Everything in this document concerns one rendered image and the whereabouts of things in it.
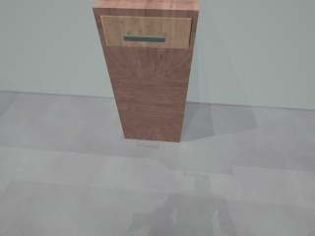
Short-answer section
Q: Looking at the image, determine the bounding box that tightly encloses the drawer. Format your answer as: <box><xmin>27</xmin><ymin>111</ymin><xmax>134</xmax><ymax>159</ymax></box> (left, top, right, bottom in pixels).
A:
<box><xmin>100</xmin><ymin>15</ymin><xmax>192</xmax><ymax>48</ymax></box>

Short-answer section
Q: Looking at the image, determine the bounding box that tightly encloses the cabinet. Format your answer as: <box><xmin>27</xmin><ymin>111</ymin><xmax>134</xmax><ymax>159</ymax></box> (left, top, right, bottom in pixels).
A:
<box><xmin>93</xmin><ymin>0</ymin><xmax>199</xmax><ymax>143</ymax></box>

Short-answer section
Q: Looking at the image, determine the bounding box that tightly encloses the handle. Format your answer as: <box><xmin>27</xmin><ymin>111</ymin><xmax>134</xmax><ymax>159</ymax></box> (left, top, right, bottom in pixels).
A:
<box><xmin>123</xmin><ymin>31</ymin><xmax>165</xmax><ymax>42</ymax></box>

